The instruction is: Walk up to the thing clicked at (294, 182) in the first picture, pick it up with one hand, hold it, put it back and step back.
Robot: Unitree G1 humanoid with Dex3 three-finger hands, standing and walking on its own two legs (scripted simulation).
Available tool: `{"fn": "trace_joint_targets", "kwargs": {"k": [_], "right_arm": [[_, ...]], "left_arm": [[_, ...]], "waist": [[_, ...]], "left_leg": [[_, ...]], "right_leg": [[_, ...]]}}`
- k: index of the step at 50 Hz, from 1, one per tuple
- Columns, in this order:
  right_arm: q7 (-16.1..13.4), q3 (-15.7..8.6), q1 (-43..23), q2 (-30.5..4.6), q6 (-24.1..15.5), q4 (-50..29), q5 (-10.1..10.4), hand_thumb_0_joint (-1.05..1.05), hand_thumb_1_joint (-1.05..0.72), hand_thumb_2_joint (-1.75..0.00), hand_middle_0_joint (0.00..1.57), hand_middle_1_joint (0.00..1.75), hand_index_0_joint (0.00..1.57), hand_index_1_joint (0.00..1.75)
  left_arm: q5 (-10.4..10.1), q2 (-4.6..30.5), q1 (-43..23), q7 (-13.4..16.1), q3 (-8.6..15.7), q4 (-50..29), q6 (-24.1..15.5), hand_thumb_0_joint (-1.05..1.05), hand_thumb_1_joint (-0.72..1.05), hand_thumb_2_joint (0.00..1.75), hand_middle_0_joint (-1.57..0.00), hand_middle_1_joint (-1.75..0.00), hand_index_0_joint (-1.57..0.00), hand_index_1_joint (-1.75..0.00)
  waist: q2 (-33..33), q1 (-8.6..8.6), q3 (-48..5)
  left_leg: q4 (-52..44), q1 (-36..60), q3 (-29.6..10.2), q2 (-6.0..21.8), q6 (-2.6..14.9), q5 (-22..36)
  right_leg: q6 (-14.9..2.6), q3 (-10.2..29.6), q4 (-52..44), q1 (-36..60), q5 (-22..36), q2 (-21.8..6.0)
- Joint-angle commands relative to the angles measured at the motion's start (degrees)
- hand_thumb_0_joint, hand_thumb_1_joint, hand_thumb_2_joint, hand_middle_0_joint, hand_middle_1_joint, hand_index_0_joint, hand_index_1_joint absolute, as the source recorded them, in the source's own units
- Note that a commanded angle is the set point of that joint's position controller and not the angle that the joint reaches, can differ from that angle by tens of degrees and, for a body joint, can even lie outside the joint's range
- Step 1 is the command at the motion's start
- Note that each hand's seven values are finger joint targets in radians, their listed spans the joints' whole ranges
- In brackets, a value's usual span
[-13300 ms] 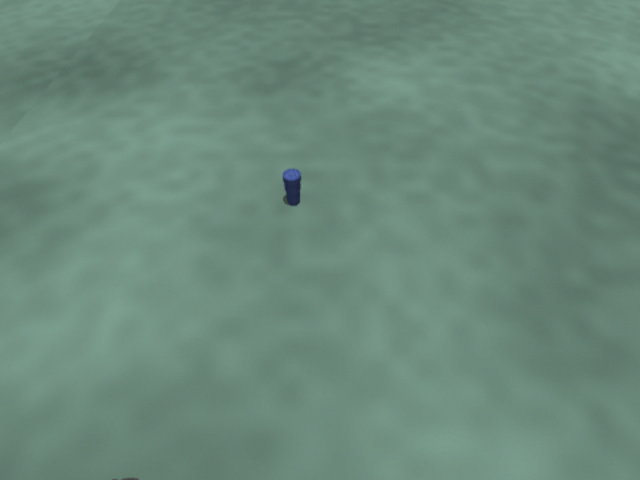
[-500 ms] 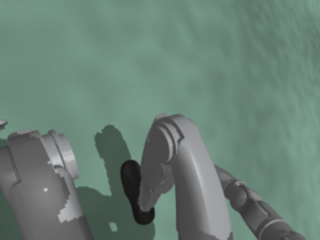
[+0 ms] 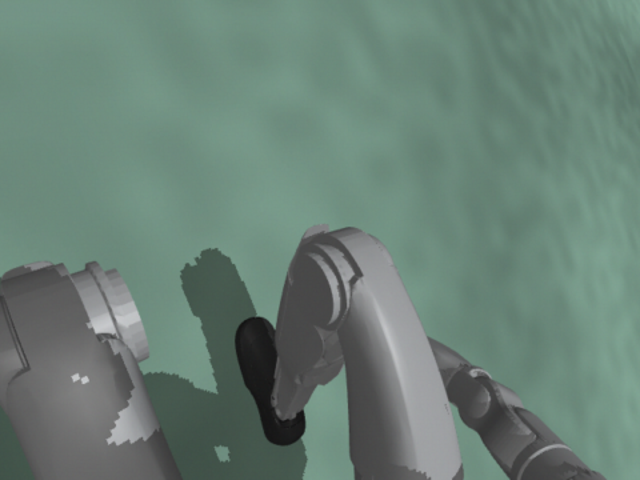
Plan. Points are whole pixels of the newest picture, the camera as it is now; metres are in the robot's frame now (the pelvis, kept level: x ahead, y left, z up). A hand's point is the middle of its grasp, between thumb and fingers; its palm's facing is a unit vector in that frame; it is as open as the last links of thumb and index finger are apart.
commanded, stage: close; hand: left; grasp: from the side
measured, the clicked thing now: out of the picture +0.41 +0.32 -0.20
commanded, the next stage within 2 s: settle in 0.02 s
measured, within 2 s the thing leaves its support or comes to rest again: leaves its support in 0.44 s
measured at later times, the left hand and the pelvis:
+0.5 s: hand out of the picture +0.40 +0.32 -0.16, palm faces +0.39 -0.92 -0.01, open 9.7 cm; pelvis +0.00 +0.00 +0.01, yaw +0 degrees
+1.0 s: hand out of the picture +0.37 +0.34 -0.04, palm faces +0.39 -0.92 -0.04, open 9.7 cm; pelvis +0.01 -0.01 +0.03, yaw +5 degrees
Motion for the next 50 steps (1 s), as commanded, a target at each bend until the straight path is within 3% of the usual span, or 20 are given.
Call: {"fn": "trace_joint_targets", "kwargs": {"k": [1,13,16,18,21,25,27,33,34,35,37,38,41,42,43,44,46,47,49,50], "right_arm": [[-1.4,-7.1,1.1,-20.4,0.5,-0.8,0.0,0.0,-0.87,-0.89,0.2,0.3,0.2,0.3],[-1.5,-6.9,1.3,-20.4,1.3,-0.9,-0.3,0.0,-0.9,-0.9,0.2,0.3,0.2,0.3],[-1.5,-7.8,2.1,-20.2,1.4,-1.1,0.0,0.0,-0.91,-0.9,0.2,0.3,0.2,0.3],[-1.5,-8.4,2.3,-20.2,1.4,-1.0,0.1,0.0,-0.91,-0.9,0.2,0.3,0.2,0.3],[-1.5,-9.5,3.6,-20.0,1.6,-1.0,0.6,0.0,-0.91,-0.9,0.2,0.3,0.2,0.3],[-1.6,-11.8,4.1,-19.5,1.6,-1.4,1.7,0.0,-0.91,-0.9,0.2,0.3,0.2,0.3],[-1.7,-12.8,5.6,-18.9,1.6,-1.1,2.4,0.0,-0.91,-0.9,0.2,0.3,0.2,0.3],[-1.7,-16.1,7.8,-17.3,1.1,-1.1,5.2,0.0,-0.91,-0.9,0.2,0.3,0.2,0.3],[-1.8,-16.9,8.7,-17.1,1.1,-0.9,5.7,0.0,-0.91,-0.9,0.2,0.3,0.2,0.3],[-1.7,-17.6,8.6,-16.8,1.1,-0.6,6.1,0.0,-0.91,-0.9,0.2,0.3,0.2,0.3],[-1.8,-18.9,9.8,-16.4,1.2,-0.3,7.0,0.0,-0.9,-0.9,0.2,0.3,0.2,0.3],[-1.7,-19.5,10.5,-15.5,1.3,-0.2,7.6,0.0,-0.9,-0.9,0.2,0.3,0.2,0.3],[-1.9,-21.1,11.8,-14.6,1.3,-0.4,9.0,0.0,-0.89,-0.9,0.2,0.3,0.2,0.3],[-2.0,-21.5,11.4,-14.2,1.4,-0.4,9.6,0.0,-0.89,-0.9,0.2,0.3,0.2,0.3],[-2.1,-22.2,12.3,-14.3,1.5,-0.4,9.8,0.0,-0.89,-0.9,0.2,0.3,0.2,0.3],[-2.2,-22.5,12.2,-13.7,1.7,-0.4,10.3,0.0,-0.89,-0.9,0.2,0.3,0.2,0.3],[-2.5,-23.6,12.7,-13.0,1.8,-0.7,11.1,0.0,-0.89,-0.9,0.2,0.3,0.2,0.3],[-2.5,-24.3,13.3,-13.0,1.8,-0.5,11.3,0.0,-0.89,-0.9,0.2,0.3,0.2,0.3],[-2.8,-24.4,14.0,-11.9,1.8,0.0,12.0,0.0,-0.89,-0.9,0.2,0.3,0.2,0.3],[-3.0,-24.9,14.2,-11.6,1.9,-0.4,12.4,0.0,-0.89,-0.9,0.2,0.3,0.2,0.3]], "left_arm": [[0.3,8.8,-11.3,0.5,0.1,-7.6,-3.9,0.0,0.5,1.05,-1.0,-1.02,-0.99,-1.03],[1.5,10.3,-11.5,0.8,0.3,-10.1,-3.6,0.0,0.42,1.22,-1.14,-1.23,-1.13,-1.25],[1.3,12.1,-11.1,0.8,2.1,-14.9,-3.1,0.0,0.35,1.22,-1.16,-1.24,-1.15,-1.27],[0.6,10.6,-10.8,0.8,2.5,-17.7,-2.5,0.0,0.36,1.24,-1.19,-1.27,-1.18,-1.3],[0.9,13.5,-11.2,1.6,4.0,-23.9,-1.3,0.0,0.31,1.25,-1.21,-1.3,-1.2,-1.33],[1.1,11.2,-11.9,1.7,2.1,-31.1,1.2,0.0,0.28,1.27,-1.25,-1.34,-1.23,-1.37],[0.6,11.2,-11.1,1.7,2.9,-32.9,2.9,0.0,0.28,1.27,-1.23,-1.34,-1.22,-1.37],[-0.9,3.3,-8.5,0.1,-1.2,-35.7,8.1,0.0,0.25,1.28,-1.28,-1.38,-1.27,-1.4],[-1.0,3.7,-8.4,0.0,-0.2,-36.6,9.0,0.0,0.25,1.28,-1.28,-1.38,-1.27,-1.4],[-0.9,1.7,-7.9,-0.6,-2.1,-36.9,9.6,0.0,0.26,1.29,-1.28,-1.39,-1.28,-1.41],[-1.0,1.5,-7.8,-1.2,-1.3,-39.1,11.1,0.0,0.28,1.3,-1.3,-1.4,-1.3,-1.42],[-0.9,0.1,-7.7,-1.5,-2.8,-40.7,11.9,0.0,0.28,1.29,-1.3,-1.39,-1.3,-1.41],[-1.3,-2.4,-7.8,-1.6,-3.4,-41.6,14.4,0.0,0.32,1.3,-1.29,-1.39,-1.29,-1.41],[-1.1,-1.7,-7.2,-1.6,-2.4,-40.7,15.3,0.0,0.31,1.3,-1.29,-1.38,-1.28,-1.4],[-1.1,-1.2,-11.2,-1.6,-2.8,-45.2,15.5,0.0,0.32,1.29,-1.28,-1.37,-1.27,-1.39],[-0.8,-1.2,-9.6,-1.4,-2.2,-43.8,16.2,0.0,0.32,1.28,-1.26,-1.36,-1.26,-1.38],[-0.9,-1.3,-9.4,-1.5,-2.4,-47.1,17.1,0.0,0.29,1.28,-1.27,-1.38,-1.27,-1.39],[-1.3,-3.8,-9.5,-1.8,-3.3,-48.7,17.5,0.0,0.3,1.3,-1.28,-1.38,-1.27,-1.4],[-1.5,-2.3,-9.0,-1.9,-1.7,-49.9,18.3,0.0,0.32,1.29,-1.27,-1.37,-1.26,-1.39],[-1.5,-3.5,-7.7,-2.1,-2.4,-48.9,18.8,0.0,0.29,1.27,-1.28,-1.37,-1.28,-1.39]], "waist": [[30.5,-6.58,-30.6],[33.4,-6.79,-32.1],[35.1,-5.4,-35.0],[36.7,-5.08,-36.3],[40.2,-4.03,-38.8],[41.8,-4.07,-40.4],[40.9,-2.93,-42.0],[36.2,-1.93,-43.4],[35.7,-0.88,-44.2],[35.6,-0.75,-43.6],[36.2,0.79,-45.0],[36.6,0.86,-45.9],[35.4,1.67,-46.2],[34.6,2.57,-45.5],[36.4,2.19,-47.0],[35.5,2.84,-47.0],[35.4,3.92,-48.8],[35.0,3.74,-49.6],[35.8,4.72,-51.3],[35.0,4.52,-52.2]], "left_leg": [[-19.0,21.6,4.1,2.3,-2.23,4.6],[-19.6,24.2,3.6,2.8,-2.7,7.4],[-19.6,25.5,4.5,2.7,-2.72,8.8],[-20.0,27.2,4.5,2.8,-3.05,10.4],[-21.1,28.9,5.0,2.7,-3.36,10.8],[-22.1,28.2,6.4,2.3,-3.08,8.4],[-21.9,26.6,7.4,1.9,-2.66,8.5],[-22.9,24.1,8.3,1.2,-1.75,7.4],[-23.2,23.8,8.5,1.1,-1.6,7.1],[-23.8,23.7,8.5,1.0,-1.61,6.4],[-25.0,24.7,8.7,0.9,-1.65,6.3],[-25.4,24.9,9.0,0.8,-1.64,5.7],[-26.9,23.3,9.8,0.2,-1.26,3.4],[-27.9,23.2,9.8,0.2,-1.13,1.3],[-28.2,23.9,10.1,0.2,-1.26,1.8],[-28.8,23.8,10.2,0.1,-1.12,0.9],[-29.1,23.7,11.4,-0.3,-0.85,0.7],[-29.6,24.8,11.2,-0.3,-1.03,2.3],[-30.0,25.9,11.8,-0.4,-1.05,3.2],[-30.2,26.4,12.0,-0.5,-0.99,3.7]], "right_leg": [[-2.7,-3.5,-10.8,11.9,9.1,2.5],[-2.77,-3.8,-10.0,12.8,11.1,2.5],[-2.97,-3.0,-10.2,13.5,11.9,2.5],[-3.0,-2.9,-10.0,13.6,13.1,2.3],[-3.39,-2.3,-9.7,13.3,13.1,2.1],[-3.76,-1.0,-10.7,12.3,12.0,1.8],[-3.76,0.0,-11.6,14.0,12.7,1.8],[-3.77,0.8,-13.0,11.8,11.5,1.5],[-3.83,1.1,-13.1,11.3,11.0,1.4],[-3.92,1.1,-12.8,9.7,10.3,1.2],[-4.12,1.3,-12.6,8.2,9.6,1.0],[-4.33,1.6,-12.6,7.3,8.8,1.0],[-4.45,2.2,-13.7,6.8,6.8,0.7],[-4.55,2.6,-14.0,5.1,4.8,0.5],[-4.63,2.8,-14.1,5.7,5.5,0.4],[-4.69,3.1,-14.4,4.8,4.4,0.3],[-4.83,4.1,-15.4,5.7,3.8,0.2],[-4.84,4.1,-15.5,5.6,5.3,0.0],[-4.96,5.0,-15.5,5.9,5.5,-0.3],[-5.04,5.2,-15.7,5.4,5.5,-0.3]]}}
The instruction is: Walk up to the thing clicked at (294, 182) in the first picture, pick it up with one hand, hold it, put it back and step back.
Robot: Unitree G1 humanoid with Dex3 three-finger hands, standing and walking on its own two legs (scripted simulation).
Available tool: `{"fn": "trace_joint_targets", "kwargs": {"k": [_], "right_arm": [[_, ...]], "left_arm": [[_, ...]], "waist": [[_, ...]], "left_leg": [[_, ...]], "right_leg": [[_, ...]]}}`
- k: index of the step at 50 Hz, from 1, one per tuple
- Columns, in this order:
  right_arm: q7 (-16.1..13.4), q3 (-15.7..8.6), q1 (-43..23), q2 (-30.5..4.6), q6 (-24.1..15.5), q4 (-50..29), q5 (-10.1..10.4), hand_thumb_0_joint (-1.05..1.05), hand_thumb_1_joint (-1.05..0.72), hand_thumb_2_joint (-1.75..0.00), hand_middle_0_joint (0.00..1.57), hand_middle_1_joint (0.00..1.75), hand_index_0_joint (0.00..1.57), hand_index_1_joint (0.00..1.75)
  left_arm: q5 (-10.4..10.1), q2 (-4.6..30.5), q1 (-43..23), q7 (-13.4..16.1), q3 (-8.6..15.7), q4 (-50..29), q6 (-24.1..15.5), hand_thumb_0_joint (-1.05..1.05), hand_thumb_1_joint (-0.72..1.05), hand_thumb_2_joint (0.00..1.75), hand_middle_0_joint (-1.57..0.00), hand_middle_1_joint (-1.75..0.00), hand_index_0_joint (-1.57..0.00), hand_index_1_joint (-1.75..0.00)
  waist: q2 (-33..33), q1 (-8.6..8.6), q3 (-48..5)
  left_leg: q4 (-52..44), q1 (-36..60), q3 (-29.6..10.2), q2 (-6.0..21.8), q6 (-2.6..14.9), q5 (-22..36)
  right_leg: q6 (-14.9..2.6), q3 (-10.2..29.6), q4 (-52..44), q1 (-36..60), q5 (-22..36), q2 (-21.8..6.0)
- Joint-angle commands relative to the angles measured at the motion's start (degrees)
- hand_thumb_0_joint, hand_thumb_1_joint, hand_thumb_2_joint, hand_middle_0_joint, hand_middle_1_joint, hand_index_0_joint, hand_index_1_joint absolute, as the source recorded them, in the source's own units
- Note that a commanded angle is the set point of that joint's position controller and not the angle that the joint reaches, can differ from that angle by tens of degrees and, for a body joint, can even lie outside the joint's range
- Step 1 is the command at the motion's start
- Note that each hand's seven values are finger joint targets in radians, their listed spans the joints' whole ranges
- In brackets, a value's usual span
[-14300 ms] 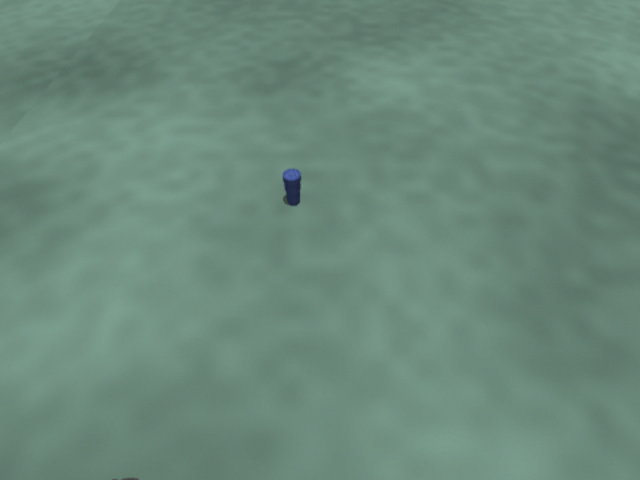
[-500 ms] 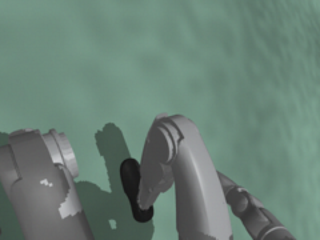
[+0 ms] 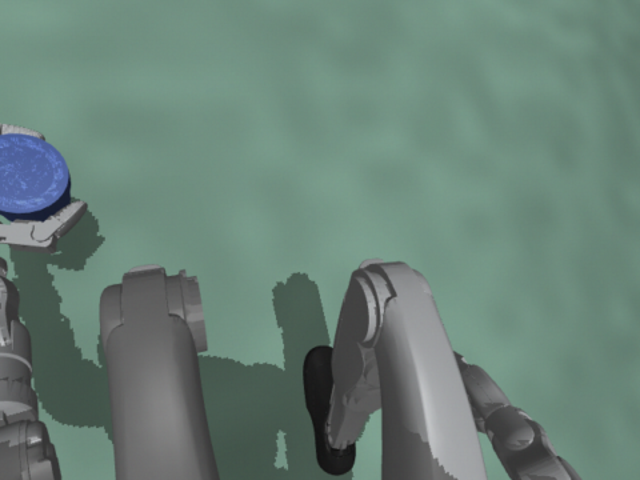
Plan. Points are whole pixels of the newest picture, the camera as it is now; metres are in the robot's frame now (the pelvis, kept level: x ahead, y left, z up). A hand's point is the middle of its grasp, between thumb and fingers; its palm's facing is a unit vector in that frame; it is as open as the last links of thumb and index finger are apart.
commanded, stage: settle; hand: left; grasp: from the side
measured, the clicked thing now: (33, 196) +0.39 +0.32 -0.10
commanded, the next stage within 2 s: lift in 1.16 s
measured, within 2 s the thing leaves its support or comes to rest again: neither
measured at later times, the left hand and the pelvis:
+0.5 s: hand (25, 157) +0.40 +0.30 -0.01, palm faces +0.30 -0.95 -0.03, open 9.7 cm; pelvis +0.01 -0.01 +0.03, yaw +4 degrees
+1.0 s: hand (6, 144) +0.40 +0.31 +0.02, palm faces +0.31 -0.95 -0.05, open 9.7 cm; pelvis +0.01 -0.01 +0.05, yaw +6 degrees
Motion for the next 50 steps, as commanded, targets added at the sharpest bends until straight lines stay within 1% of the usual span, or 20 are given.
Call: {"fn": "trace_joint_targets", "kwargs": {"k": [1,3,4,5,6,9,11,12,14,15,17,21,24,25,26,34,37,40,41,50], "right_arm": [[-1.9,-7.5,4.6,-15.2,-0.4,-2.5,1.7,0.0,-0.89,-0.9,0.2,0.3,0.2,0.3],[-2.3,-8.4,6.1,-14.6,-0.3,-1.6,2.2,0.0,-0.89,-0.9,0.2,0.3,0.2,0.3],[-2.4,-8.6,6.0,-14.2,-0.3,-1.7,2.6,0.0,-0.89,-0.9,0.2,0.3,0.2,0.3],[-2.4,-8.5,6.1,-13.6,-0.5,-1.8,2.7,0.0,-0.89,-0.9,0.2,0.3,0.2,0.3],[-2.6,-8.8,6.9,-13.5,-0.5,-1.1,2.9,0.0,-0.89,-0.9,0.2,0.3,0.2,0.3],[-2.9,-9.7,7.6,-12.9,-0.7,-0.4,3.5,0.0,-0.89,-0.9,0.2,0.3,0.2,0.3],[-2.9,-10.0,7.6,-12.8,-1.0,-0.8,3.7,0.0,-0.89,-0.9,0.2,0.3,0.2,0.3],[-3.0,-10.3,8.0,-12.7,-1.1,-0.7,3.7,0.0,-0.89,-0.9,0.2,0.3,0.2,0.3],[-3.1,-10.7,8.0,-12.9,-1.1,-0.7,4.0,0.0,-0.89,-0.9,0.2,0.3,0.2,0.3],[-3.1,-10.9,7.5,-13.0,-1.2,-1.5,4.3,0.0,-0.89,-0.9,0.2,0.3,0.2,0.3],[-3.3,-11.3,8.2,-12.5,-1.3,-1.2,4.5,0.0,-0.89,-0.9,0.2,0.3,0.2,0.3],[-3.6,-11.8,8.5,-11.5,-1.6,-1.0,5.1,0.0,-0.9,-0.9,0.2,0.3,0.2,0.3],[-3.8,-12.4,8.8,-11.4,-1.8,-0.6,5.1,0.0,-0.9,-0.9,0.2,0.3,0.2,0.3],[-3.8,-12.6,8.9,-11.3,-1.7,-0.5,5.1,0.0,-0.9,-0.9,0.2,0.3,0.2,0.3],[-3.9,-12.8,9.1,-11.4,-1.8,-0.1,5.1,0.0,-0.9,-0.9,0.2,0.3,0.2,0.3],[-4.2,-13.5,9.5,-10.7,-2.3,0.4,5.1,0.0,-0.9,-0.9,0.2,0.3,0.2,0.3],[-4.1,-13.7,9.8,-10.8,-2.6,0.5,5.2,0.0,-0.9,-0.9,0.2,0.3,0.2,0.3],[-4.1,-13.9,10.0,-11.1,-2.7,0.6,5.2,0.0,-0.9,-0.9,0.2,0.3,0.2,0.3],[-4.2,-14.2,10.0,-11.2,-2.7,0.6,5.3,0.0,-0.9,-0.9,0.2,0.3,0.2,0.3],[-4.3,-14.1,10.7,-10.5,-3.2,0.8,5.4,0.0,-0.9,-0.9,0.2,0.3,0.2,0.3]], "left_arm": [[-2.2,12.1,-16.8,-0.5,2.8,-18.6,-4.4,0.0,0.3,1.29,-1.28,-1.38,-1.27,-1.4],[-2.8,13.5,-18.0,-0.7,4.6,-21.3,-4.0,0.0,0.28,1.28,-1.27,-1.38,-1.27,-1.4],[-3.0,12.1,-14.9,-1.2,4.2,-18.2,-3.1,0.0,0.27,1.28,-1.28,-1.38,-1.28,-1.4],[-3.4,11.1,-17.5,-1.7,3.1,-20.5,-3.1,0.0,0.28,1.29,-1.27,-1.38,-1.27,-1.4],[-4.0,10.8,-16.7,-1.9,4.3,-19.4,-2.9,0.0,0.27,1.3,-1.27,-1.39,-1.27,-1.41],[-4.0,11.3,-16.8,-3.3,4.5,-18.5,-2.3,0.0,0.25,1.27,-1.25,-1.36,-1.24,-1.38],[-4.3,9.2,-16.5,-4.5,3.6,-17.2,-1.6,0.0,0.23,1.26,-1.25,-1.35,-1.25,-1.37],[-4.4,9.6,-14.3,-4.7,4.9,-15.9,-1.1,0.0,0.23,1.27,-1.24,-1.35,-1.24,-1.37],[-4.5,9.7,-15.6,-5.5,5.1,-16.7,-0.8,0.0,0.22,1.26,-1.23,-1.33,-1.22,-1.35],[-4.5,8.2,-12.7,-5.9,4.8,-13.6,-0.1,0.0,0.21,1.26,-1.25,-1.34,-1.24,-1.36],[-4.8,11.1,-16.1,-5.7,7.3,-18.6,-0.3,0.0,0.21,1.27,-1.26,-1.35,-1.25,-1.38],[-5.0,8.6,-14.7,-6.0,6.4,-18.3,0.8,0.0,0.18,1.28,-1.29,-1.37,-1.28,-1.4],[-4.6,10.0,-16.9,-5.3,7.8,-20.0,1.1,0.0,0.18,1.28,-1.29,-1.37,-1.28,-1.4],[-4.5,9.0,-17.7,-5.3,7.2,-21.4,1.0,0.0,0.19,1.29,-1.29,-1.37,-1.28,-1.4],[-4.3,9.0,-18.9,-5.1,6.8,-22.6,1.0,0.0,0.17,1.29,-1.29,-1.37,-1.28,-1.4],[-2.4,6.5,-18.5,-4.7,4.8,-17.9,1.6,0.0,0.16,1.31,-1.3,-1.39,-1.28,-1.42],[-2.3,7.1,-18.7,-4.8,5.4,-16.7,1.7,0.0,0.13,1.31,-1.31,-1.39,-1.3,-1.42],[-2.1,6.2,-19.8,-5.1,4.6,-17.6,1.6,0.0,0.19,1.32,-1.31,-1.39,-1.29,-1.42],[-2.0,7.0,-20.6,-4.9,5.4,-17.8,1.5,0.0,0.18,1.33,-1.32,-1.4,-1.3,-1.43],[-1.9,6.8,-22.5,-4.8,5.1,-16.9,0.9,0.0,0.19,1.32,-1.3,-1.39,-1.29,-1.42]], "waist": [[25.0,-0.72,-38.1],[25.7,-0.02,-41.1],[23.7,0.08,-41.1],[23.1,-0.43,-41.3],[21.5,-0.56,-41.3],[19.3,0.22,-42.8],[18.7,-0.22,-42.6],[17.7,0.77,-43.7],[18.2,1.17,-44.6],[17.6,1.35,-44.0],[16.9,2.5,-46.6],[16.9,2.62,-46.3],[17.6,3.36,-47.9],[17.9,2.54,-47.4],[19.3,2.9,-47.8],[16.5,1.69,-45.6],[16.7,2.37,-46.4],[18.7,1.57,-45.9],[18.5,2.22,-46.1],[17.6,2.03,-46.7]], "left_leg": [[-20.5,28.9,3.3,-0.4,-1.16,3.4],[-20.7,30.5,3.9,-0.6,-1.18,5.7],[-20.4,30.0,4.1,-0.5,-0.91,6.0],[-20.2,28.5,4.5,-0.7,-0.68,5.9],[-19.8,27.8,4.7,-0.8,-0.43,6.5],[-19.3,26.9,5.9,-0.8,-0.01,8.1],[-19.8,26.7,6.1,-1.0,0.05,8.1],[-19.8,27.4,6.4,-0.9,0.07,9.2],[-20.5,28.6,6.5,-1.0,0.01,9.5],[-21.3,28.1,6.4,-1.1,-0.05,9.0],[-21.0,28.1,7.2,-1.1,0.18,9.3],[-22.1,28.0,7.8,-1.2,0.3,9.8],[-22.5,30.0,8.2,-1.1,0.38,10.7],[-22.8,30.4,8.0,-1.1,0.35,10.4],[-23.4,31.8,8.0,-1.1,0.15,10.8],[-24.8,30.5,8.5,-1.4,0.44,8.7],[-25.8,32.4,8.4,-1.5,0.3,8.5],[-26.9,34.3,7.8,-1.5,-0.05,8.9],[-27.2,34.8,7.9,-1.6,-0.06,8.3],[-28.2,34.8,8.7,-2.0,0.08,6.9]], "right_leg": [[-2.89,-0.3,-12.2,11.0,8.8,2.6],[-2.92,0.4,-12.5,12.3,10.2,2.4],[-2.88,0.8,-12.9,12.1,10.3,2.5],[-2.81,1.2,-13.3,13.2,10.4,2.4],[-2.53,1.5,-14.0,14.6,11.2,2.4],[-2.18,3.1,-15.2,16.5,12.2,2.2],[-2.18,3.0,-15.5,16.4,11.9,2.0],[-2.05,3.2,-16.1,17.8,12.6,2.0],[-2.27,3.1,-16.0,17.0,12.3,1.9],[-2.36,2.8,-15.9,16.7,11.5,1.8],[-2.06,3.7,-17.2,19.4,11.9,1.8],[-2.03,4.6,-18.1,19.6,11.9,1.7],[-2.12,5.1,-18.7,19.5,12.4,1.7],[-2.22,4.6,-18.7,18.6,12.0,1.7],[-2.44,4.7,-18.4,18.1,12.2,1.5],[-2.2,5.2,-20.7,19.0,10.1,1.4],[-2.43,5.0,-20.7,18.4,9.6,1.3],[-2.7,4.2,-20.1,16.4,9.8,1.1],[-2.8,4.4,-20.4,15.7,9.2,1.1],[-2.68,5.2,-22.1,16.8,7.8,0.8]]}}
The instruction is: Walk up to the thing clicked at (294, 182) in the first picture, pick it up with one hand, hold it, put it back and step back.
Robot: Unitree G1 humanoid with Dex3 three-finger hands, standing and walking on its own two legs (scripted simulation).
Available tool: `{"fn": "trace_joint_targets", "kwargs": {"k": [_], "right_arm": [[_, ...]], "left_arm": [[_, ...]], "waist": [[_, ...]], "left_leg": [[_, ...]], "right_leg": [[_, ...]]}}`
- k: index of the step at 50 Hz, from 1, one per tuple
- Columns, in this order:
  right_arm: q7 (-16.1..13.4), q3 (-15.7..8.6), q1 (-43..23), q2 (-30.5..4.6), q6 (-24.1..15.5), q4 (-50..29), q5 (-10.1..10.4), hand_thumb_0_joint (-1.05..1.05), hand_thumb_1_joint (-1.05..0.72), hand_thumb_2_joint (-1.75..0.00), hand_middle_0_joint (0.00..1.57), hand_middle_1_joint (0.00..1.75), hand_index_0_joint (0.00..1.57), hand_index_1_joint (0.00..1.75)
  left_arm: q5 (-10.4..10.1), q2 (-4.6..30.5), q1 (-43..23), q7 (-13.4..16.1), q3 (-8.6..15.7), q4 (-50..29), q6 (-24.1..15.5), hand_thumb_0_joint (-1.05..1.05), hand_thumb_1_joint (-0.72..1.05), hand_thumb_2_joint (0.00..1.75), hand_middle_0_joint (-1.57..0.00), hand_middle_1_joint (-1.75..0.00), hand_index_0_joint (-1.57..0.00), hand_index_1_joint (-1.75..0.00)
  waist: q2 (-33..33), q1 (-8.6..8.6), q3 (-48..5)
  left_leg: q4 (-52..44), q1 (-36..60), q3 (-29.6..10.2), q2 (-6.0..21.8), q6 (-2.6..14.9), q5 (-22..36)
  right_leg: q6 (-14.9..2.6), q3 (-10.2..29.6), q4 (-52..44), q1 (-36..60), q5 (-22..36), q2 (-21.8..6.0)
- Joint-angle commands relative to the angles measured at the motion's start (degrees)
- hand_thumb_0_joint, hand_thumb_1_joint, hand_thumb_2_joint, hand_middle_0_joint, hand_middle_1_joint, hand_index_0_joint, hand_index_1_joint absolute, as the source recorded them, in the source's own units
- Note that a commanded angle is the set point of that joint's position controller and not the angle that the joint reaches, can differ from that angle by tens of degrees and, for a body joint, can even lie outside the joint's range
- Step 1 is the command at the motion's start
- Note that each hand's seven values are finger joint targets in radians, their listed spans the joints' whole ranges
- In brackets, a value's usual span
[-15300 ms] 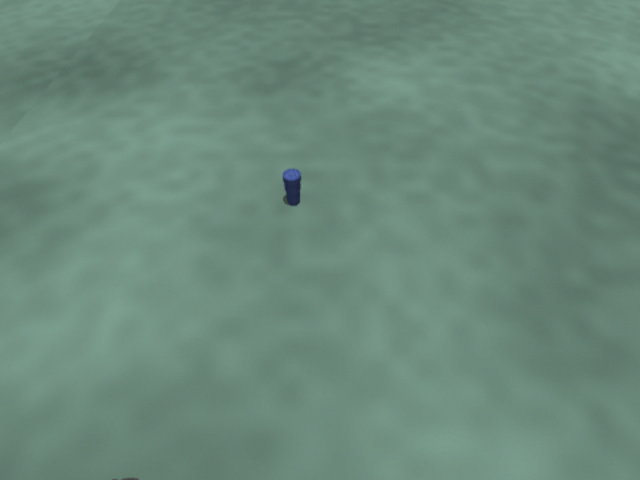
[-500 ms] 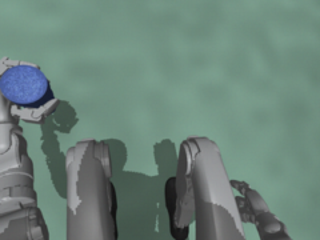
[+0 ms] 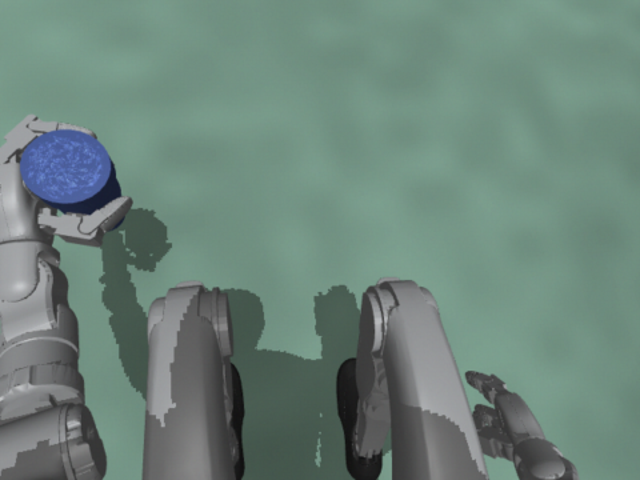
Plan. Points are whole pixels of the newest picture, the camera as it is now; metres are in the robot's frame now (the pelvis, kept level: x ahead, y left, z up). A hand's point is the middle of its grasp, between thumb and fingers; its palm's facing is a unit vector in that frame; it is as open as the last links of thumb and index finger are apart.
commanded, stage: settle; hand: left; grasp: from the side
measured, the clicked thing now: (88, 193) +0.42 +0.28 -0.06
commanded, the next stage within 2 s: lift in 0.16 s
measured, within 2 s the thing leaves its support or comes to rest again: neither
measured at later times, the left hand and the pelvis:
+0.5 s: hand (84, 177) +0.42 +0.26 -0.01, palm faces +0.19 -0.98 -0.05, open 9.7 cm; pelvis +0.00 +0.00 +0.02, yaw +1 degrees
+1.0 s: hand (9, 140) +0.39 +0.25 +0.13, palm faces +0.18 -0.98 -0.05, open 9.7 cm; pelvis +0.01 +0.00 +0.12, yaw +3 degrees
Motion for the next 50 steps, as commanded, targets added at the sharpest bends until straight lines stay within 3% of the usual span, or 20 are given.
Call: {"fn": "trace_joint_targets", "kwargs": {"k": [1,6,8,12,14,17,22,27,29,30,32,34,37,38,45,46,47,48,50], "right_arm": [[-1.2,-4.6,6.2,-12.1,-1.3,-2.9,0.3,0.0,-0.9,-0.9,0.2,0.3,0.2,0.3],[-1.1,-4.6,6.8,-11.7,-1.5,-2.5,0.3,0.0,-0.9,-0.9,0.2,0.3,0.2,0.3],[-1.1,-4.5,7.1,-11.7,-1.5,-2.3,0.3,0.0,-0.9,-0.9,0.2,0.3,0.2,0.3],[-1.0,-4.7,7.6,-11.6,-1.5,-2.3,0.1,0.0,-0.9,-0.9,0.2,0.3,0.2,0.3],[-1.0,-4.9,7.2,-11.8,-1.4,-2.5,0.2,0.0,-0.93,-0.9,0.2,0.3,0.2,0.3],[-1.1,-5.1,7.2,-11.7,-1.3,-3.2,0.5,0.0,-0.93,-0.9,0.2,0.3,0.2,0.3],[-1.6,-5.8,7.4,-11.5,-1.8,-3.5,1.1,0.0,-0.93,-0.9,0.2,0.3,0.2,0.3],[-2.2,-6.5,8.3,-11.0,-2.3,-3.6,2.0,0.0,-0.93,-0.9,0.2,0.3,0.2,0.3],[-2.4,-6.5,8.2,-10.9,-2.5,-3.7,2.4,0.0,-0.93,-0.9,0.2,0.3,0.2,0.3],[-2.5,-6.6,8.1,-10.8,-2.4,-4.1,2.6,0.0,-0.92,-0.9,0.2,0.3,0.2,0.3],[-2.7,-6.9,7.8,-10.8,-2.6,-4.6,3.1,0.0,-0.92,-0.9,0.2,0.3,0.2,0.3],[-3.0,-7.0,7.9,-10.6,-2.8,-5.2,3.5,0.0,-0.92,-0.9,0.2,0.3,0.2,0.3],[-3.2,-7.2,7.8,-10.3,-2.9,-5.8,4.1,0.0,-0.92,-0.9,0.2,0.3,0.2,0.3],[-3.4,-7.3,8.0,-10.4,-2.9,-5.9,4.3,0.0,-0.91,-0.9,0.2,0.3,0.2,0.3],[-4.5,-7.5,7.3,-9.3,-3.3,-8.1,5.8,0.0,-0.91,-0.9,0.2,0.3,0.2,0.3],[-4.6,-7.5,7.1,-9.0,-3.4,-8.2,5.9,0.0,-0.9,-0.9,0.2,0.3,0.2,0.3],[-4.8,-7.5,7.1,-8.6,-3.4,-8.4,6.0,0.0,-0.9,-0.9,0.2,0.3,0.2,0.3],[-5.1,-7.7,7.4,-8.6,-3.5,-8.5,6.1,0.0,-0.91,-0.9,0.2,0.3,0.2,0.3],[-5.2,-7.6,7.5,-8.1,-3.7,-8.7,6.4,0.0,-0.9,-0.9,0.2,0.3,0.2,0.3]], "left_arm": [[-2.0,14.8,-18.8,0.1,2.8,-15.0,-6.1,0.0,0.19,1.33,-1.29,-1.38,-1.28,-1.41],[-1.8,14.9,-19.0,0.1,3.2,-13.5,-6.0,0.0,0.18,1.33,-1.28,-1.37,-1.27,-1.4],[-2.0,13.8,-19.6,0.1,2.3,-13.1,-6.2,0.0,0.18,1.34,-1.27,-1.38,-1.26,-1.41],[-1.3,15.0,-18.5,0.3,3.6,-12.3,-6.1,0.0,0.18,1.32,-1.26,-1.36,-1.25,-1.39],[-1.3,13.6,-19.3,0.3,2.6,-11.6,-6.0,0.0,0.16,1.24,-1.28,-1.38,-1.31,-1.37],[-1.7,14.8,-18.8,0.3,4.0,-13.0,-6.4,0.0,0.1,1.25,-1.32,-1.43,-1.34,-1.42],[-2.5,15.1,-19.2,-1.3,2.7,-18.3,-5.6,0.0,0.15,1.25,-1.31,-1.42,-1.34,-1.41],[-3.6,13.8,-16.6,-1.4,2.8,-20.3,-3.6,0.0,0.13,1.24,-1.28,-1.4,-1.31,-1.39],[-3.6,12.9,-17.1,-1.3,1.6,-22.6,-2.9,0.0,0.12,1.23,-1.27,-1.39,-1.29,-1.38],[-3.8,13.1,-16.2,-0.9,2.6,-22.3,-2.4,0.0,0.15,1.23,-1.27,-1.39,-1.3,-1.38],[-4.1,10.9,-14.9,-1.0,0.7,-23.3,-1.5,0.0,0.12,1.24,-1.28,-1.4,-1.3,-1.39],[-4.2,11.4,-13.6,-0.7,1.1,-25.7,-0.7,0.0,0.13,1.25,-1.29,-1.41,-1.32,-1.4],[-4.4,8.4,-10.4,-0.7,-1.7,-27.5,1.2,0.0,0.15,1.24,-1.3,-1.41,-1.32,-1.4],[-4.6,8.7,-10.3,-0.4,-0.7,-27.9,1.7,0.0,0.18,1.25,-1.3,-1.42,-1.33,-1.4],[-5.2,8.1,-4.4,2.0,-1.5,-38.4,5.6,0.0,0.21,1.22,-1.26,-1.37,-1.29,-1.35],[-5.0,6.6,-4.1,2.5,-3.2,-40.1,6.1,0.0,0.21,1.22,-1.24,-1.36,-1.27,-1.35],[-4.9,7.2,-3.4,3.2,-2.5,-41.4,6.6,0.0,0.21,1.23,-1.24,-1.36,-1.27,-1.35],[-5.0,6.8,-3.8,3.7,-3.0,-43.0,6.9,0.0,0.19,1.22,-1.23,-1.36,-1.26,-1.35],[-5.3,6.7,-0.6,4.7,-2.6,-45.9,7.8,0.0,0.2,1.21,-1.22,-1.35,-1.25,-1.34]], "waist": [[12.6,0.45,-38.6],[12.7,0.96,-39.9],[11.8,0.1,-39.2],[11.9,1.22,-40.1],[11.5,0.43,-39.2],[10.6,1.36,-40.1],[12.0,1.64,-44.0],[10.8,2.01,-43.9],[11.9,2.11,-43.5],[10.8,2.24,-43.6],[10.8,2.04,-41.8],[9.8,2.63,-42.5],[9.3,2.3,-40.9],[9.6,2.63,-41.0],[9.3,4.15,-41.0],[9.3,3.92,-40.5],[8.3,4.01,-40.3],[8.0,3.46,-40.8],[8.4,4.35,-42.2]], "left_leg": [[-15.8,29.6,1.5,-1.6,0.69,6.8],[-16.0,30.7,1.9,-1.7,0.77,8.5],[-15.6,30.4,1.8,-1.6,0.9,9.2],[-16.0,31.0,2.1,-1.7,0.8,10.8],[-16.3,30.3,2.1,-1.8,0.94,9.1],[-17.4,29.4,2.4,-2.0,0.87,6.8],[-18.2,32.3,3.2,-2.0,0.94,9.5],[-20.3,34.0,3.2,-1.9,1.1,9.1],[-22.0,36.2,2.7,-1.9,0.96,8.2],[-22.4,36.0,2.6,-1.9,0.97,8.7],[-24.1,37.4,2.2,-1.8,0.88,7.5],[-25.3,37.8,2.3,-1.9,1.01,7.7],[-28.0,40.2,1.6,-1.8,0.88,7.2],[-29.2,41.2,1.2,-1.8,0.72,6.2],[-35.7,47.5,1.3,-1.8,0.69,6.5],[-36.7,48.8,1.2,-1.7,0.6,6.8],[-37.4,48.8,1.3,-1.7,0.68,6.6],[-37.8,50.2,1.5,-1.7,0.82,8.2],[-39.5,52.7,1.7,-1.9,0.85,11.1]], "right_leg": [[-1.55,-0.4,-14.6,15.9,9.8,2.4],[-1.5,0.1,-15.1,16.9,11.1,2.2],[-1.3,-0.1,-15.4,17.0,11.8,2.3],[-1.41,0.0,-15.2,18.0,12.8,2.2],[-1.45,0.0,-15.6,17.4,11.6,2.2],[-1.45,0.5,-16.7,18.9,9.3,2.2],[-1.34,1.8,-18.0,21.7,11.8,2.0],[-1.24,2.6,-21.1,23.3,11.4,1.9],[-1.6,2.2,-21.6,21.8,10.5,1.8],[-1.54,2.3,-22.0,22.9,10.8,1.8],[-1.67,2.1,-23.0,21.7,9.9,1.7],[-1.56,2.5,-25.0,24.1,10.1,1.7],[-1.58,2.3,-26.8,24.7,9.9,1.6],[-1.69,2.2,-27.3,24.6,9.1,1.5],[-1.33,3.5,-34.4,32.2,9.4,1.2],[-1.26,3.6,-35.1,32.9,9.8,1.1],[-1.03,4.0,-36.7,34.8,9.7,1.1],[-0.85,4.4,-38.0,36.5,11.2,1.0],[-0.73,4.5,-39.5,40.6,13.8,1.1]]}}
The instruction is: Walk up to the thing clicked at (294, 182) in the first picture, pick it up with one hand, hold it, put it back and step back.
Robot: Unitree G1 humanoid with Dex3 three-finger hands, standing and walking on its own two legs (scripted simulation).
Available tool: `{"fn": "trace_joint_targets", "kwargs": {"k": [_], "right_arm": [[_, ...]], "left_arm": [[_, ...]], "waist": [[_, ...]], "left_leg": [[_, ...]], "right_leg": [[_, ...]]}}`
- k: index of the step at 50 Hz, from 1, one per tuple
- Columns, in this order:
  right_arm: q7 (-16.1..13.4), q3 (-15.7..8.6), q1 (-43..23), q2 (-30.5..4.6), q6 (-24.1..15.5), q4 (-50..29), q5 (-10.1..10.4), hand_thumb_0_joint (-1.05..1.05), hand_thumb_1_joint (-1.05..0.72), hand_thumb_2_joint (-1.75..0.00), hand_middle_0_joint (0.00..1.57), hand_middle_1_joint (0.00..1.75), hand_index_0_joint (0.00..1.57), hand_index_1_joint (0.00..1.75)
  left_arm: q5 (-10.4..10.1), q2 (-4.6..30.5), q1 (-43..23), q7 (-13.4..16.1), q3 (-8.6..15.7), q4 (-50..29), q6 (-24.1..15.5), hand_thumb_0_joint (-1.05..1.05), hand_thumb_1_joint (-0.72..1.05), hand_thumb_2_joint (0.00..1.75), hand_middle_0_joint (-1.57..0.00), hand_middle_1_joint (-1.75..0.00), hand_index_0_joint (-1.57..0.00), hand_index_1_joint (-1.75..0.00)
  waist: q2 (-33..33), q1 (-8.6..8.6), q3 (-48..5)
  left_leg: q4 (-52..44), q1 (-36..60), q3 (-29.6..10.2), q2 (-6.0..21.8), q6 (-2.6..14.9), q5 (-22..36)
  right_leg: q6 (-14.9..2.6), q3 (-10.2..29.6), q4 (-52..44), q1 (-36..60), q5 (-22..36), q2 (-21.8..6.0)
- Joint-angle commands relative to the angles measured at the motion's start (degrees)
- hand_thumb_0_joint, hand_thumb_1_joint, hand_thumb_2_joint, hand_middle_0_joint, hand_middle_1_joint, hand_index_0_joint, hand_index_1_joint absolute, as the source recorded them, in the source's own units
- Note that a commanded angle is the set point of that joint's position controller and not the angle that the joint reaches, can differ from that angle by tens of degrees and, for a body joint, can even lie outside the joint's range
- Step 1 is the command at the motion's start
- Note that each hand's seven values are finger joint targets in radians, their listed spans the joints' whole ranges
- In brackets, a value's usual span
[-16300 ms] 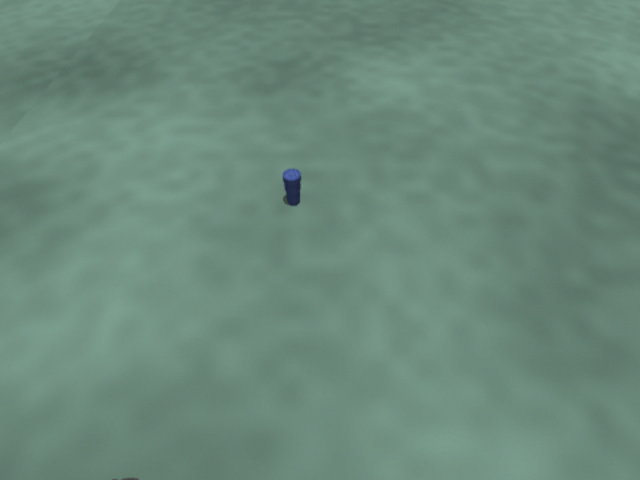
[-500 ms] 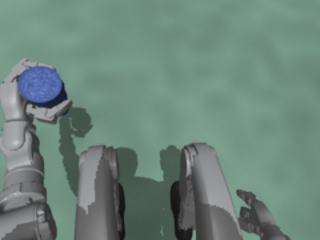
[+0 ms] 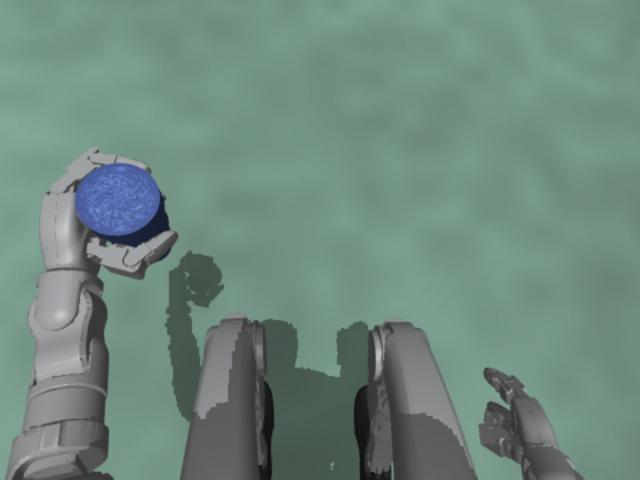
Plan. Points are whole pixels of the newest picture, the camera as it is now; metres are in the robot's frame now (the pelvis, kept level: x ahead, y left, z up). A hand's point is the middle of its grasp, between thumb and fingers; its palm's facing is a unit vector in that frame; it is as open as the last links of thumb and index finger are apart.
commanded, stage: lift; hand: left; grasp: from the side
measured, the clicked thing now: (137, 225) +0.39 +0.23 -0.02
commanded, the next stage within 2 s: hold in 1.48 s
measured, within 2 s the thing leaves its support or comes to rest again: neither
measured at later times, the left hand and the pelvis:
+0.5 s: hand (44, 141) +0.38 +0.22 +0.17, palm faces +0.16 -0.99 -0.05, open 9.7 cm; pelvis +0.04 +0.01 +0.15, yaw +3 degrees
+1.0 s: hand out of the picture +0.38 +0.21 +0.24, palm faces +0.15 -0.99 -0.04, open 9.7 cm; pelvis +0.05 +0.01 +0.21, yaw +4 degrees
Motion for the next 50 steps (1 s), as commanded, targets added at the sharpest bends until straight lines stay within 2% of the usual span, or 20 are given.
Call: {"fn": "trace_joint_targets", "kwargs": {"k": [1,3,4,8,10,12,13,15,17,21,24,27,29,33,35,37,39,43,46,50], "right_arm": [[-1.7,-4.1,4.4,-9.6,-2.3,-5.8,1.0,0.0,-0.9,-0.9,0.2,0.3,0.2,0.3],[-2.0,-4.1,5.0,-9.0,-2.7,-5.8,1.0,0.0,-0.91,-0.9,0.2,0.3,0.2,0.3],[-2.1,-4.1,4.6,-9.2,-2.8,-5.9,1.2,0.0,-0.9,-0.9,0.2,0.3,0.2,0.3],[-2.6,-4.0,5.1,-8.5,-3.2,-5.8,1.5,0.0,-0.9,-0.9,0.2,0.3,0.2,0.3],[-2.7,-3.9,4.8,-8.4,-3.6,-5.7,1.7,0.0,-0.9,-0.9,0.2,0.3,0.2,0.3],[-2.8,-3.8,5.7,-8.2,-3.8,-5.3,1.7,0.0,-0.9,-0.9,0.2,0.3,0.2,0.3],[-2.7,-3.6,5.8,-7.9,-3.8,-5.2,1.5,0.0,-0.9,-0.9,0.2,0.3,0.2,0.3],[-2.6,-3.3,5.8,-7.6,-4.0,-5.2,1.6,0.0,-0.9,-0.89,0.2,0.3,0.2,0.3],[-2.5,-3.3,5.5,-7.4,-4.3,-5.6,1.6,0.0,-0.9,-0.9,0.2,0.3,0.2,0.3],[-2.4,-3.2,6.5,-7.3,-4.9,-5.5,1.3,0.0,-0.9,-0.9,0.2,0.3,0.2,0.3],[-2.3,-3.2,7.5,-7.5,-5.3,-5.0,1.1,0.0,-0.91,-0.9,0.2,0.3,0.2,0.3],[-2.1,-3.0,6.9,-7.2,-5.5,-5.3,0.9,0.0,-0.91,-0.9,0.2,0.3,0.2,0.3],[-2.1,-3.1,6.5,-7.4,-5.5,-5.4,0.9,0.0,-0.92,-0.9,0.2,0.3,0.2,0.3],[-2.2,-2.7,6.7,-7.0,-5.4,-5.6,0.7,0.0,-0.92,-0.9,0.2,0.3,0.2,0.3],[-2.2,-2.7,6.5,-7.0,-5.4,-5.7,0.6,0.0,-0.91,-0.9,0.2,0.3,0.2,0.3],[-2.3,-2.8,7.3,-7.1,-5.4,-5.8,0.5,0.0,-0.92,-0.9,0.2,0.3,0.2,0.3],[-2.2,-2.6,7.3,-6.8,-5.4,-5.7,0.4,0.0,-0.92,-0.9,0.2,0.3,0.2,0.3],[-2.2,-2.4,7.4,-6.7,-5.6,-5.2,0.4,0.0,-0.92,-0.9,0.2,0.3,0.2,0.3],[-2.3,-2.2,6.8,-6.1,-5.5,-4.9,0.2,0.0,-0.92,-0.9,0.2,0.3,0.2,0.3],[-2.4,-2.2,7.2,-6.0,-5.3,-4.8,-0.1,0.0,-0.91,-0.9,0.2,0.3,0.2,0.3]], "left_arm": [[-2.9,12.9,-13.2,2.5,4.1,-23.6,-4.0,0.0,0.19,1.21,-1.22,-1.34,-1.24,-1.33],[-2.4,10.8,-11.0,3.6,1.8,-25.2,-2.9,0.0,0.19,1.23,-1.22,-1.36,-1.24,-1.35],[-2.2,11.1,-9.9,4.2,2.3,-25.4,-2.5,0.0,0.2,1.24,-1.21,-1.35,-1.23,-1.34],[-1.6,8.5,-7.2,5.6,-0.8,-25.5,-0.5,0.0,0.19,1.23,-1.22,-1.36,-1.25,-1.35],[-1.5,8.5,-5.2,5.9,-0.4,-24.1,0.1,0.0,0.16,1.23,-1.22,-1.36,-1.24,-1.35],[-1.2,8.6,-4.1,6.3,-0.1,-22.4,0.8,0.0,0.17,1.22,-1.22,-1.35,-1.24,-1.34],[-1.1,7.4,-4.6,6.3,-1.4,-22.4,0.9,0.0,0.15,1.22,-1.22,-1.35,-1.24,-1.35],[-1.0,8.3,-4.6,6.8,-0.2,-21.0,0.8,0.0,0.15,1.23,-1.23,-1.36,-1.26,-1.36],[-0.7,8.3,-5.6,7.0,-0.8,-21.5,0.6,0.0,0.16,1.23,-1.24,-1.36,-1.26,-1.36],[-0.3,6.0,-7.0,6.3,-4.5,-22.0,-0.1,0.0,0.17,1.22,-1.24,-1.35,-1.26,-1.35],[0.1,7.1,-6.6,6.3,-3.7,-21.9,-0.6,0.0,0.16,1.19,-1.24,-1.34,-1.26,-1.33],[-0.2,5.5,-7.8,6.7,-4.6,-22.9,-1.3,0.0,0.12,1.18,-1.23,-1.34,-1.26,-1.33],[0.1,6.3,-6.7,7.5,-2.9,-20.1,-1.4,0.0,0.16,1.2,-1.25,-1.36,-1.27,-1.35],[0.0,4.2,-6.1,7.5,-5.1,-19.7,-2.2,0.0,0.16,1.2,-1.26,-1.36,-1.28,-1.36],[0.5,5.3,-6.5,7.2,-4.7,-19.4,-2.6,0.0,0.17,1.19,-1.26,-1.35,-1.27,-1.35],[0.8,3.9,-6.1,6.9,-6.6,-18.7,-2.6,0.0,0.18,1.19,-1.25,-1.34,-1.26,-1.34],[0.6,3.6,-6.4,6.8,-6.9,-19.8,-2.8,0.0,0.18,1.2,-1.25,-1.35,-1.27,-1.35],[0.2,4.4,-7.8,7.3,-5.4,-20.0,-3.1,0.0,0.18,1.21,-1.27,-1.37,-1.28,-1.37],[0.6,3.6,-7.7,7.7,-6.1,-18.7,-3.4,0.0,0.17,1.23,-1.26,-1.37,-1.28,-1.38],[0.6,3.7,-7.5,7.5,-5.6,-18.2,-3.7,0.0,0.18,1.22,-1.22,-1.35,-1.24,-1.35]], "waist": [[5.8,0.67,-37.4],[5.4,-0.07,-37.7],[5.1,0.36,-35.7],[4.1,-0.86,-31.9],[4.1,-0.61,-28.4],[3.1,-0.38,-27.8],[3.7,-1.05,-25.7],[3.3,-0.53,-23.7],[3.4,-0.36,-23.2],[5.8,-0.79,-22.5],[6.2,-0.7,-23.2],[6.7,-0.24,-20.8],[5.5,0.37,-19.1],[3.6,-0.44,-18.3],[3.3,0.12,-17.2],[2.4,-0.35,-18.6],[2.7,-0.34,-18.2],[3.6,0.36,-16.8],[3.0,0.11,-13.9],[2.1,0.24,-15.1]], "left_leg": [[-18.8,34.8,-1.7,-1.5,1.07,10.2],[-20.3,38.0,-1.5,-1.5,1.15,13.7],[-22.2,38.9,-1.9,-1.6,1.01,12.1],[-26.5,42.7,-1.8,-1.7,0.93,13.6],[-29.2,44.3,-1.9,-1.8,0.75,12.7],[-30.6,46.7,-1.6,-1.9,0.91,16.7],[-31.5,46.8,-1.6,-1.9,0.88,16.9],[-33.8,47.9,-1.4,-2.1,0.83,17.1],[-35.5,49.8,-0.7,-2.3,0.86,16.9],[-39.7,56.4,-0.6,-2.2,0.28,18.4],[-42.5,60.8,-1.3,-2.0,-0.13,21.4],[-46.1,63.0,-2.0,-1.9,-0.62,19.6],[-47.7,62.6,-2.2,-1.9,-0.6,17.5],[-49.7,63.7,-1.2,-2.2,-0.35,18.2],[-51.2,64.6,-1.4,-2.2,-0.4,16.9],[-51.7,66.7,-1.0,-2.2,-0.36,19.2],[-52.6,67.7,-0.5,-2.3,-0.36,20.1],[-54.9,70.3,-0.6,-2.3,-0.57,21.1],[-56.4,69.9,-0.1,-2.4,-0.49,19.4],[-57.4,71.5,0.6,-2.6,-0.28,21.3]], "right_leg": [[-1.18,2.1,-20.0,22.4,12.7,1.3],[-0.9,2.1,-22.3,25.8,16.1,1.3],[-0.99,2.0,-23.4,25.9,14.7,1.3],[-0.68,1.9,-28.2,30.8,16.7,1.4],[-0.77,1.8,-30.0,32.0,16.0,1.4],[-0.61,1.8,-32.0,35.2,19.3,1.3],[-0.64,1.6,-32.7,35.6,19.7,1.3],[-0.63,1.7,-34.7,38.5,20.1,1.2],[-0.6,2.2,-37.0,41.0,20.5,1.1],[-0.87,2.0,-40.4,43.4,21.5,1.0],[-1.04,1.1,-41.8,45.7,23.3,1.0],[-1.11,0.7,-43.5,46.2,21.5,1.1],[-1.07,0.8,-44.7,47.4,20.2,0.9],[-0.82,1.0,-47.8,51.5,21.7,0.9],[-0.82,1.0,-48.7,52.1,20.6,0.8],[-0.81,0.9,-49.9,54.4,22.6,0.9],[-0.78,1.0,-51.1,55.9,23.6,0.9],[-0.86,0.9,-52.8,57.7,24.0,1.0],[-0.63,1.2,-54.9,58.6,22.9,0.9],[-0.58,1.6,-56.7,62.2,25.1,0.8]]}}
